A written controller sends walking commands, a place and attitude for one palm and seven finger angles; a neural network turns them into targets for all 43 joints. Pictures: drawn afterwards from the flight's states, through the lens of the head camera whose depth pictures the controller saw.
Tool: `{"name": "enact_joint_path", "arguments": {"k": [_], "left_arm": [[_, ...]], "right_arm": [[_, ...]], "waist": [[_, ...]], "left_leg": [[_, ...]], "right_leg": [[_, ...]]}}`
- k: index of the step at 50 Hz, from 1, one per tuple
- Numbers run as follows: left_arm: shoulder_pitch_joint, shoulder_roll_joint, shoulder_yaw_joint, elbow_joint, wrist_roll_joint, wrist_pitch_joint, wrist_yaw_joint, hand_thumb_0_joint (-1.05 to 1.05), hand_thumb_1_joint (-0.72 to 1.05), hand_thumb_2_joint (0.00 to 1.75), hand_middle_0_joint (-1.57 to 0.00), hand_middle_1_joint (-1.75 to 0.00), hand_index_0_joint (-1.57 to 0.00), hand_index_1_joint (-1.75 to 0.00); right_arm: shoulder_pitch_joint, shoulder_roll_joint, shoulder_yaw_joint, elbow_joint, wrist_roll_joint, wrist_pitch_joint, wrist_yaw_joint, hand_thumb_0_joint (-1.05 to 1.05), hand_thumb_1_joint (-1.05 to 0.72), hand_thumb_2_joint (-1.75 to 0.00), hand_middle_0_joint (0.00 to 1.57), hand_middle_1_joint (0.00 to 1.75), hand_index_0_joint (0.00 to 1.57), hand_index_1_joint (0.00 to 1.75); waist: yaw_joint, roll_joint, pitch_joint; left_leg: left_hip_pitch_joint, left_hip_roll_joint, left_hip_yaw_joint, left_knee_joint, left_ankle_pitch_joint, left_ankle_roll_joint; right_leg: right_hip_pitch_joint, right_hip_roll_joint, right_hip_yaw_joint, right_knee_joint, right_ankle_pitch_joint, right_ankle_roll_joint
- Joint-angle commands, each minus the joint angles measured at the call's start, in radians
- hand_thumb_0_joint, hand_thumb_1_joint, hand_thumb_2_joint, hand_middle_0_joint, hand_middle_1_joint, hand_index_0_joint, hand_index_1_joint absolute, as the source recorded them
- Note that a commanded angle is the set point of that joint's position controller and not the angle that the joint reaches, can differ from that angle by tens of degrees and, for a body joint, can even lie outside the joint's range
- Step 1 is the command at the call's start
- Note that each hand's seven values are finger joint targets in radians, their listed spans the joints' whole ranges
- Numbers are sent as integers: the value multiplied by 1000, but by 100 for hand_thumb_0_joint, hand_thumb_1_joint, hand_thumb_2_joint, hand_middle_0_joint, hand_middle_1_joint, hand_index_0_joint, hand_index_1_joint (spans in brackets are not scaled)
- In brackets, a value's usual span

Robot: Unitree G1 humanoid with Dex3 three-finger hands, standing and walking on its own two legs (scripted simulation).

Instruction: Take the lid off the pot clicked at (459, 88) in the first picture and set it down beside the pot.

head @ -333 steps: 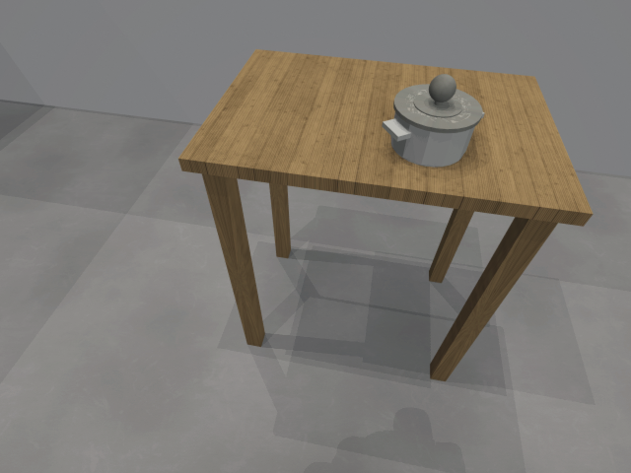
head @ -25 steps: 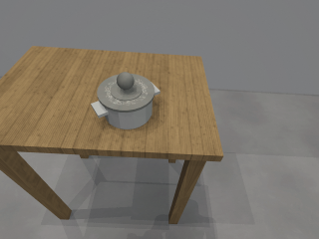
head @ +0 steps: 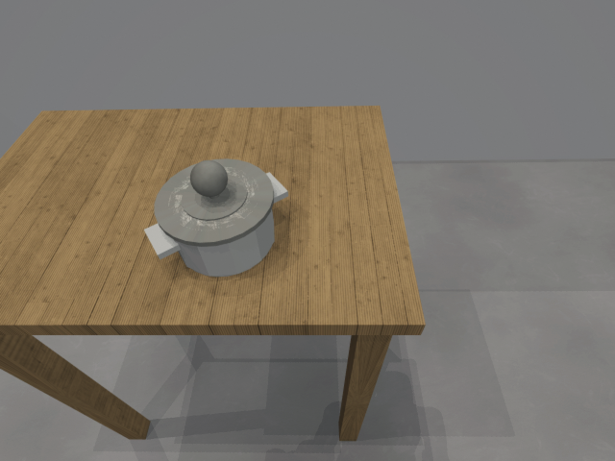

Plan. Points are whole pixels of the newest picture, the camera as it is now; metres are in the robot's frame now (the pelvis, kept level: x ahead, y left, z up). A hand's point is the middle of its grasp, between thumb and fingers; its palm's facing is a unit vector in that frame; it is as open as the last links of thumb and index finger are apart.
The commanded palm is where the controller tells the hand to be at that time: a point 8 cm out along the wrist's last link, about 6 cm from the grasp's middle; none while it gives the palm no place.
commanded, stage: look again from close up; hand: left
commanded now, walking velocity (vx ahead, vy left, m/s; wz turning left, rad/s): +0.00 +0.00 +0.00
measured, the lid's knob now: (209, 178) +0.42 +0.15 +0.16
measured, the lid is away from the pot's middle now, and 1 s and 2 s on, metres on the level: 0.00 0.00 0.00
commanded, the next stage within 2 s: shuffle to correct the standing spot in 0.72 s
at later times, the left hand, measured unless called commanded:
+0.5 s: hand out of the picture +0.04 +0.17 -0.17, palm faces +0.04 -0.97 -0.23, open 7.4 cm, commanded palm none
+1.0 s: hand out of the picture +0.01 +0.18 -0.17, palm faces +0.02 -0.98 -0.22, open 7.4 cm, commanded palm none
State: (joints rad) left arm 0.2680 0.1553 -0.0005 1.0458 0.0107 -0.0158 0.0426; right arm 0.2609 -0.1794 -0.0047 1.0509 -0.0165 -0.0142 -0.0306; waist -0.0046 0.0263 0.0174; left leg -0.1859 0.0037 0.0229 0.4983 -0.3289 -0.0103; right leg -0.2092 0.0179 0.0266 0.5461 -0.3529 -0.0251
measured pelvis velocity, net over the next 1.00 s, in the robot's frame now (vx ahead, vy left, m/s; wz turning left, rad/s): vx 0.00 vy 0.00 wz -0.01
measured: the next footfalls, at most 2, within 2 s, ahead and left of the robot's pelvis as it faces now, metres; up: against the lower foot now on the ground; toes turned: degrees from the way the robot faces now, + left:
none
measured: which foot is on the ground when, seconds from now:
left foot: down 0.00-1.00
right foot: down 0.00-1.00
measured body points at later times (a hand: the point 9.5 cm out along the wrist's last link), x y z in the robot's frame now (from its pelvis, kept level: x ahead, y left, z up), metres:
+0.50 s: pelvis +0.02 -0.01 +0.00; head +0.05 -0.02 +0.45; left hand +0.04 +0.22 -0.15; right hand +0.06 -0.24 -0.16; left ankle -0.04 +0.13 -0.73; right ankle -0.04 -0.10 -0.73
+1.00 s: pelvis +0.00 +0.00 +0.00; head +0.03 +0.00 +0.45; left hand +0.01 +0.23 -0.15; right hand +0.00 -0.22 -0.16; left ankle -0.04 +0.13 -0.73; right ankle -0.04 -0.10 -0.73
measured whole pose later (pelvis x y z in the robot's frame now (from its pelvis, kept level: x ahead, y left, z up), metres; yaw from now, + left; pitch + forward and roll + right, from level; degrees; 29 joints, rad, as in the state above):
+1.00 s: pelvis +0.00 +0.00 +0.00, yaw -1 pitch +1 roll +1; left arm 0.28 0.16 0.01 1.04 0.01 0.00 0.04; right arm 0.27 -0.14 0.00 1.08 -0.01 0.00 -0.04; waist 0.01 -0.01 0.06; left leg -0.15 0.01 0.04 0.43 -0.30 -0.02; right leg -0.18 0.03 0.04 0.49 -0.32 -0.03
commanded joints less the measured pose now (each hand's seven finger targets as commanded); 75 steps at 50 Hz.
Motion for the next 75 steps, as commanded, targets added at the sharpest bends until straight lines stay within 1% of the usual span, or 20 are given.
{"name": "enact_joint_path", "arguments": {"k": [1,16,23,31,39,46,47,51,55,57,60,62,64,65,66,68,70,71,73,75], "left_arm": [[64,138,27,-32,-3,-23,11,0,90,90,-20,-30,-20,-30],[82,148,31,-25,-3,-21,12,0,90,90,-20,-30,-20,-30],[71,143,31,-27,-5,-13,9,0,90,90,-20,-30,-20,-30],[80,137,30,-16,-5,-16,8,0,90,90,-20,-30,-20,-30],[84,126,26,-11,-6,-10,4,0,90,90,-20,-30,-20,-30],[89,142,35,-34,-6,-5,12,0,90,90,-20,-30,-20,-30],[85,150,39,-42,-6,-1,12,0,90,90,-20,-30,-20,-30],[83,154,51,-75,-1,13,14,0,90,90,-20,-30,-20,-30],[66,164,57,-111,3,27,10,0,90,90,-20,-30,-20,-30],[61,172,58,-127,3,32,6,0,90,90,-20,-30,-20,-30],[37,185,60,-155,10,37,3,0,90,90,-20,-30,-20,-30],[17,193,51,-168,14,33,2,0,90,90,-20,-30,-20,-30],[-21,195,50,-175,14,37,-3,0,90,90,-20,-30,-20,-30],[-37,192,48,-174,15,38,-6,0,90,90,-20,-30,-20,-30],[-45,187,47,-174,15,38,-8,0,90,90,-20,-30,-20,-30],[-30,167,44,-173,15,39,-14,0,90,90,-20,-30,-20,-30],[18,125,43,-156,13,40,-22,0,90,90,-20,-30,-20,-30],[59,99,40,-142,15,39,-24,0,90,90,-20,-30,-20,-30],[92,83,34,-138,15,35,-24,0,90,90,-20,-30,-20,-30],[115,72,26,-129,10,20,-24,0,90,90,-20,-30,-20,-30]], "right_arm": [[51,-82,-13,-26,6,-18,-7,0,-90,-90,20,30,20,30],[24,-83,-11,-10,9,-13,-14,0,-90,-90,20,30,20,30],[32,-79,-8,-2,9,-12,-15,0,-90,-90,20,30,20,30],[58,-69,-3,17,10,-17,-16,0,-90,-90,20,30,20,30],[77,-60,2,32,11,-18,-14,0,-90,-90,20,30,20,30],[83,-61,-11,10,18,-15,-19,0,-90,-90,20,30,20,30],[78,-64,-16,2,17,-12,-19,0,-90,-90,20,30,20,30],[66,-85,-32,-42,13,6,-19,0,-90,-90,20,30,20,30],[40,-103,-48,-90,9,22,-15,0,-90,-90,20,30,20,30],[23,-109,-53,-114,8,28,-12,0,-90,-90,20,30,20,30],[14,-110,-61,-146,6,38,-6,0,-90,-90,20,30,20,30],[38,-76,-55,-147,7,34,0,0,-90,-90,20,30,20,30],[64,-74,-50,-127,-2,35,11,0,-90,-90,20,30,20,30],[87,-72,-46,-110,-8,33,17,0,-90,-90,20,30,20,30],[110,-74,-42,-97,-12,29,20,0,-90,-90,20,30,20,30],[118,-103,-41,-90,-17,22,22,0,-90,-90,20,30,20,30],[86,-152,-50,-95,-19,15,18,0,-90,-90,20,30,20,30],[47,-167,-53,-104,-11,13,16,0,-90,-90,20,30,20,30],[0,-153,-47,-117,-8,6,17,0,-90,-90,20,30,20,30],[20,-139,-43,-104,-9,6,13,0,-90,-90,20,30,20,30]], "waist": [[-4,-41,-23],[3,-41,-34],[4,-40,4],[6,-29,-11],[8,-24,29],[10,-4,-3],[12,-28,-9],[13,1,-30],[13,9,-33],[15,-19,-39],[7,-63,-33],[-12,-141,-43],[-27,-165,20],[-38,-153,47],[-44,-130,65],[-33,-9,81],[-8,140,90],[20,176,72],[45,137,82],[42,85,95]], "left_leg": [[49,90,-59,-34,366,26],[75,99,-40,-40,400,14],[70,103,-48,-63,382,16],[83,107,-47,-77,411,17],[63,106,-56,-99,345,24],[84,118,-58,-78,513,23],[88,124,-57,-69,527,25],[75,132,-54,-23,538,31],[28,141,-73,2,466,46],[2,141,-80,15,401,53],[-53,99,-66,77,213,41],[-41,44,-36,102,-14,28],[-16,24,-35,106,-113,24],[11,26,-39,79,-126,28],[11,36,-52,26,-148,35],[-77,84,-125,-133,-317,58],[-210,185,-270,-301,-444,106],[-267,221,-314,-339,-433,135],[-325,238,-307,-361,-394,159],[-262,197,-238,-289,-311,130]], "right_leg": [[25,-115,95,-84,495,-36],[86,-127,98,-105,649,-30],[68,-118,88,-123,565,-27],[87,-123,89,-129,572,-29],[59,-118,86,-152,445,-27],[44,-135,105,-98,585,-33],[39,-132,96,-84,585,-33],[-7,-131,102,-29,547,-36],[-49,-115,103,7,467,-36],[-59,-110,105,12,434,-41],[-111,-144,170,-24,352,-66],[-159,-175,226,-131,145,-94],[-284,-170,244,-245,-253,-87],[-339,-150,220,-273,-359,-64],[-349,-119,183,-263,-379,-42],[-278,-42,82,-151,-359,-9],[-152,38,-54,121,-142,8],[-95,37,-74,255,-83,8],[-74,5,-57,346,-120,4],[-42,-15,-60,114,-114,4]]}}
